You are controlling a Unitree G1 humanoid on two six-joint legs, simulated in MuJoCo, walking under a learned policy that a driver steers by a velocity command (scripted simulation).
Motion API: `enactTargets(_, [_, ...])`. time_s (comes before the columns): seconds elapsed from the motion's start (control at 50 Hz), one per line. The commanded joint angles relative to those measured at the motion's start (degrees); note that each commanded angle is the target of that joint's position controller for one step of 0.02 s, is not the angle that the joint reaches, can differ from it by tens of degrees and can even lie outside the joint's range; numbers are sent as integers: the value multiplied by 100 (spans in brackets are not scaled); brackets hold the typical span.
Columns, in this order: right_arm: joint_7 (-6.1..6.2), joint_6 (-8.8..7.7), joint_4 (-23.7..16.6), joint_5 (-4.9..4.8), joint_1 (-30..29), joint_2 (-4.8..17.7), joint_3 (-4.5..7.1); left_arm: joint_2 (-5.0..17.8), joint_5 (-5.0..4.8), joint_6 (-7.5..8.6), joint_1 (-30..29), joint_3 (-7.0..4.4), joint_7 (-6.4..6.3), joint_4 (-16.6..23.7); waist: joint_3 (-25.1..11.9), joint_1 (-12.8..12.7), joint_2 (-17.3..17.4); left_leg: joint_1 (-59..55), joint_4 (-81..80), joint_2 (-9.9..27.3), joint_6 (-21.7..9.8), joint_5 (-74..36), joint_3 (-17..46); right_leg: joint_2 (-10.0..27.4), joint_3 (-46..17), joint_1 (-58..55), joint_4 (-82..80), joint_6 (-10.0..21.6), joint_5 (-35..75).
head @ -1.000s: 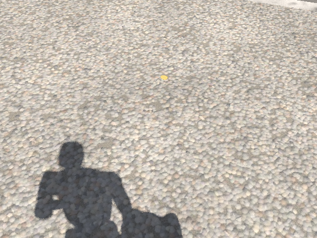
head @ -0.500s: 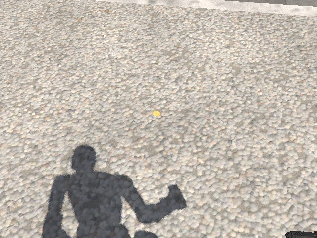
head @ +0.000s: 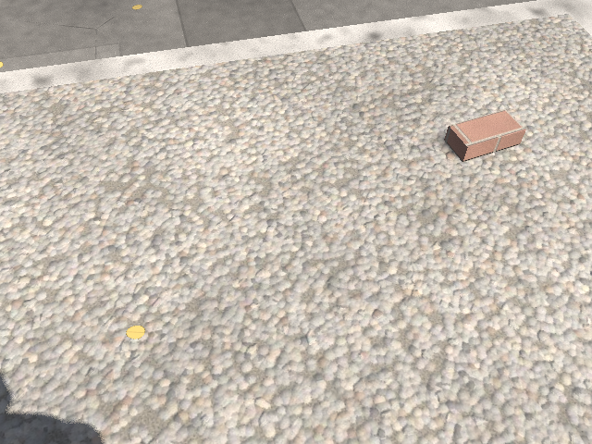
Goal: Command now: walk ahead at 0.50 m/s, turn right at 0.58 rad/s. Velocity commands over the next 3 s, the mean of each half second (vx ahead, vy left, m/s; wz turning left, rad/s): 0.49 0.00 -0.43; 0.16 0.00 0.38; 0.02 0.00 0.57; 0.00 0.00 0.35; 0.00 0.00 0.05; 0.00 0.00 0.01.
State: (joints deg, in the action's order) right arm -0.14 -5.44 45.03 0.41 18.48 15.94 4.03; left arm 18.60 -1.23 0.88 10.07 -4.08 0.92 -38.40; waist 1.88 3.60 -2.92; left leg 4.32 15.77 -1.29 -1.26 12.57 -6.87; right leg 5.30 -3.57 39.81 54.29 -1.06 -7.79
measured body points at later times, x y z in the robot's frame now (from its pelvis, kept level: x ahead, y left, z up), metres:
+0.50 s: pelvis +0.28 -0.08 +0.00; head +0.30 -0.10 +0.45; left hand +0.42 +0.17 -0.10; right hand +0.38 -0.38 -0.10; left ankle +0.46 +0.07 -0.67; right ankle +0.24 -0.14 -0.74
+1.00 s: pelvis +0.46 -0.09 -0.01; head +0.51 -0.08 +0.43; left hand +0.61 +0.19 -0.12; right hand +0.62 -0.37 -0.10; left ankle +0.55 -0.01 -0.74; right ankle +0.52 -0.26 -0.71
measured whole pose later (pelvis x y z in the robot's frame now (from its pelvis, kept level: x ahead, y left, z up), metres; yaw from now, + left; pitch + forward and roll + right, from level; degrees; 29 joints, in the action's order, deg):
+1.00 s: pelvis +0.46 -0.09 -0.01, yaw +3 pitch +3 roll -1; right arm 0.8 1.1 36.8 0.0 10.3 17.5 3.7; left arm 16.8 0.5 -0.5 8.0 -2.4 -2.1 -40.6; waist 2.8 1.4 -0.2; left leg 24.6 27.1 -6.4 -3.4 5.1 7.0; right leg 0.3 -7.1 31.4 49.0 -4.5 -19.7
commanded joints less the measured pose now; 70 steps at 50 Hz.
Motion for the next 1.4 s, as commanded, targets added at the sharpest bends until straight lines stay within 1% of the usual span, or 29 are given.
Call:
enactTargets(0.02, [43,-73,-378,-35,-453,928,209,41,7,106,-370,46,112,444,72,-58,610,39,-712,1471,-830,-1643,448,62,107,-113,-880,45,874])
enactTargets(0.14, [64,108,-124,-199,-141,1265,315,194,6,91,-951,-11,264,816,162,-45,698,-799,-94,1739,-566,-3086,-78,-263,626,-489,-1783,475,105])
enactTargets(0.2, [130,211,-153,-239,-190,1301,304,809,8,11,800,-378,175,428,-880,-1063,682,-185,2477,1427,-219,-4828,-523,-942,939,-3156,-2257,993,33])
enactTargets(0.22, [130,176,-279,-4,17,871,136,1329,-37,-50,1589,-536,43,267,-1431,-1220,-292,1453,4391,1102,50,-1908,-537,102,-675,-4947,-2259,1403,287])
enactTargets(0.24, [52,4,-621,94,401,313,-74,1766,-39,45,1281,-518,68,438,-2177,-576,-1290,3589,6044,-69,310,2333,458,1325,-4095,-6309,-3160,2513,-1136])
enactTargets(0.26, [-19,-160,-655,-146,-352,926,44,1206,-22,124,1417,-391,103,483,-2199,-1100,-475,4184,6402,171,218,2034,1283,1333,-4193,-6253,-3686,2333,-1610])
enactTargets(0.28, [-46,-243,-803,-280,-725,1022,63,972,4,197,1204,-310,106,412,-1334,-1036,-358,4491,6149,387,111,1448,1175,1155,-3367,-5585,-3751,2099,-1230])
enactTargets(0.3, [-1,-278,-742,-174,-748,947,37,832,1,225,859,-257,96,437,-900,-770,134,4181,5671,629,95,977,1168,892,-2726,-4725,-3741,1902,-615])
enactTargets(0.34, [1,-178,-545,-49,-440,946,72,422,135,236,277,-106,52,539,-612,-340,36,3356,5060,957,178,466,1124,618,-1793,-3572,-3921,1716,659])
enactTargets(0.42, [0,62,-453,-49,-461,635,-10,524,150,367,378,-100,-2,244,-368,-294,9,3235,4405,1013,410,-240,928,511,-846,-2936,-4315,1711,1736])
enactTargets(0.52, [-106,-8,-566,-56,-1197,359,-129,529,206,363,484,-53,-113,-66,-42,-599,12,2740,2421,678,306,-2174,663,123,315,-2798,-4299,1186,2618])
enactTargets(0.62, [-304,-13,-745,-93,-1363,551,-48,667,168,243,529,-99,-167,-343,-114,-636,-71,2757,1699,362,24,-1811,729,556,390,-3792,-3725,1044,2989])
enactTargets(0.68, [-366,-2,-636,8,-443,885,137,712,81,64,277,-137,-303,-290,-571,-119,-82,1924,1296,-44,-254,-1190,432,465,483,-4086,-2139,770,4194])
enactTargets(0.7, [-302,-4,-587,18,26,1189,248,658,135,45,381,-109,-344,-222,-966,72,315,958,1076,162,-477,-2756,833,75,719,-3635,-886,458,3461])
enactTargets(0.72, [-225,33,-727,75,147,1711,337,292,321,102,1041,8,-314,-54,-1725,-281,1565,-1009,1543,1559,-1414,-5084,2733,-749,821,-1758,1283,-3,-182])
enactTargets(0.74, [-190,81,-838,83,179,1457,242,197,312,148,1231,112,-210,-66,-2641,-247,1805,-2021,1074,2341,-2295,-4987,4557,-1369,2,-569,2527,-193,-3170])
enactTargets(0.76, [-168,164,-977,17,-58,1173,197,615,136,140,917,18,-136,-96,-2539,-46,1031,-1626,883,2068,-2043,-3662,4079,-933,-506,-401,2801,-112,-2784])
enactTargets(0.8, [-83,326,-1084,-102,-620,866,102,564,100,13,283,10,-184,47,-1228,-204,273,-20,473,1597,-1544,-1936,3191,-540,-278,-175,2137,-100,-2122])
enactTargets(0.84, [-37,426,-1164,-38,-904,883,106,494,151,-127,279,-11,-254,88,-721,-477,598,1228,124,1145,-1307,-1117,2855,-439,-164,-814,1133,-131,-1791])
enactTargets(0.88, [9,479,-1211,30,-972,993,171,313,183,-122,450,29,-301,2,-757,-522,888,1531,115,939,-1301,-1449,2616,-566,-21,-1162,398,-254,-1683])
enactTargets(0.94, [114,550,-1235,-39,-932,1109,240,294,188,-108,381,37,-336,-42,-1095,-436,914,1428,255,902,-1252,-1203,2669,-591,-129,-1359,-250,-375,-1209])
enactTargets(1.06, [167,741,-1305,-68,-959,1077,265,324,121,11,38,-14,-264,65,-922,-266,1225,1352,369,783,-1012,72,3272,-720,-201,-1652,-1444,-290,-1002])
enactTargets(1.12, [181,811,-1328,-148,-993,935,230,435,116,120,409,-110,-211,-46,-864,-499,1161,1541,877,467,-664,53,3292,-542,-166,-2634,-3060,-11,-267])
enactTargets(1.14, [169,812,-1337,-122,-781,654,151,858,227,105,536,-212,-244,-4,-958,-403,326,2097,1846,40,-331,1140,2752,600,-1115,-3207,-3479,408,-260])
enactTargets(1.16, [141,750,-1554,-159,-837,626,164,1253,406,26,370,-317,-252,-51,-576,-199,-1468,3168,3036,-830,-1,2108,1453,1574,-2492,-3066,-3848,1305,553])
enactTargets(1.18, [131,680,-1441,-45,-754,1094,299,932,449,45,134,-246,-262,132,-596,-296,-1097,3224,4332,-406,219,2129,1571,1824,-2640,-2893,-3813,1620,806])
enactTargets(1.2, [119,703,-1279,-107,-650,1235,383,639,382,48,-130,-166,-300,226,-570,-213,-619,3170,4838,-337,294,1782,1563,1511,-2027,-2827,-3665,1427,916])
enactTargets(1.24, [166,843,-1091,-105,-456,998,352,428,194,29,-382,-102,-339,284,-434,-197,-377,3324,5419,-237,515,1234,1410,1018,-1167,-2977,-3493,1108,1042])
enactTargets(1.4, [17,854,-1530,-159,-1184,503,130,787,189,-157,15,-257,-375,151,-615,-661,-810,2651,3533,240,686,1077,683,1119,-182,-3587,-3429,1319,1762])
Next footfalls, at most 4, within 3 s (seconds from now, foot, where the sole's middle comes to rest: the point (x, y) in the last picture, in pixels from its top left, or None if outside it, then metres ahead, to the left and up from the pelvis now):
0.20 right None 0.27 -0.15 -0.78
0.70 left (292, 395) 0.59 -0.01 -0.78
1.14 right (391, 393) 0.58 -0.24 -0.78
1.54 left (285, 442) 0.48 0.01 -0.78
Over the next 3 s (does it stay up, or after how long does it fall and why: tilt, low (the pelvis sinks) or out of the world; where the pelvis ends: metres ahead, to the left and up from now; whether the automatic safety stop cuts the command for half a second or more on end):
stays up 0.52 -0.13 0.00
